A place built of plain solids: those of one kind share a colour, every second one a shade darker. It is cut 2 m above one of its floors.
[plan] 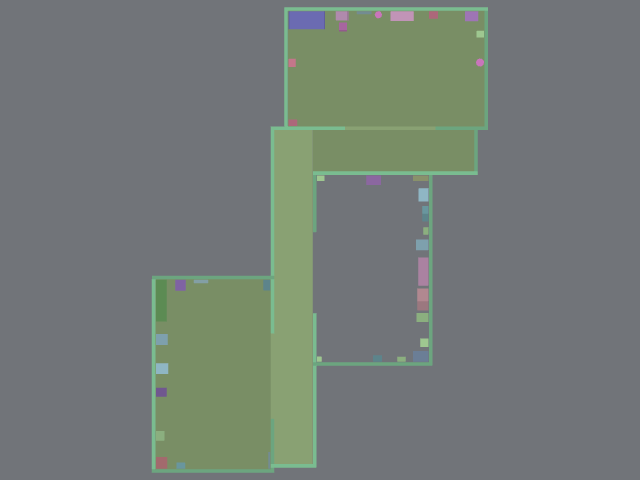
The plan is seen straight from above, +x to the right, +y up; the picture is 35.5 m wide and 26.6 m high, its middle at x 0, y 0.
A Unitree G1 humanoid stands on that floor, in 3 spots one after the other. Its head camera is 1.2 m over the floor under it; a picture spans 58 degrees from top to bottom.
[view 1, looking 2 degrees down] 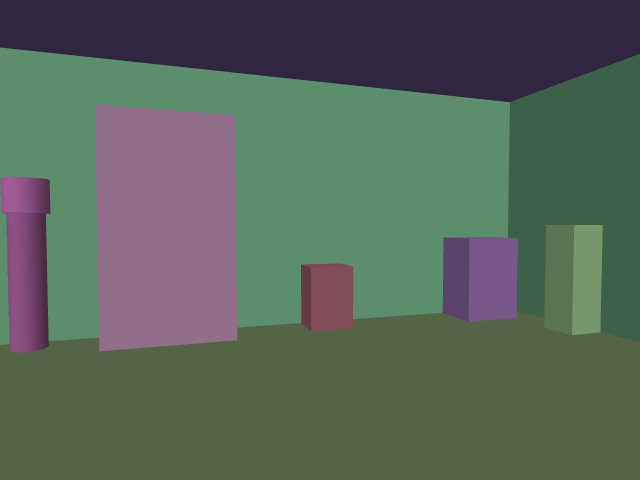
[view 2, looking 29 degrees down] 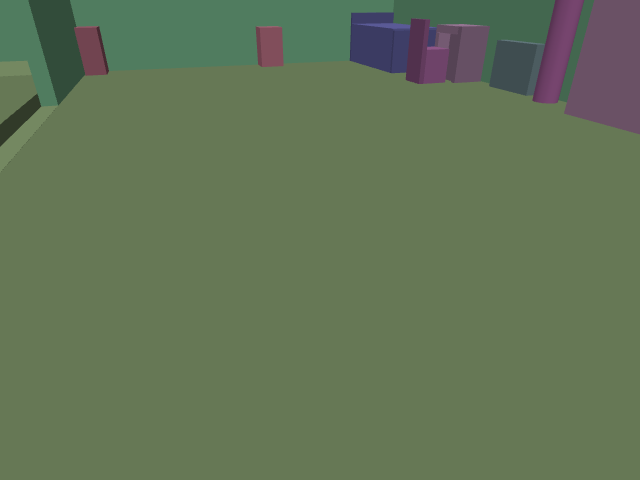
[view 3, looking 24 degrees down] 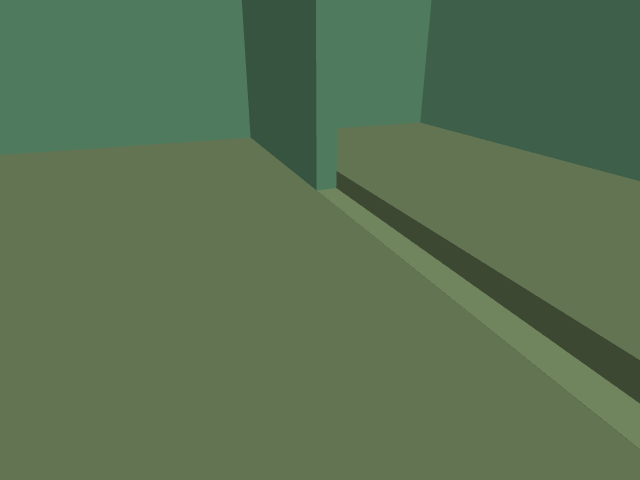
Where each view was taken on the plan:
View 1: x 4.64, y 7.63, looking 72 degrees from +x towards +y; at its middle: wall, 5.34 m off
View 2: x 7.96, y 7.63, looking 161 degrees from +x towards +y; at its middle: floor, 2.48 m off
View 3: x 2.83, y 7.63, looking -21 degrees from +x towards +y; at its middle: floor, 2.95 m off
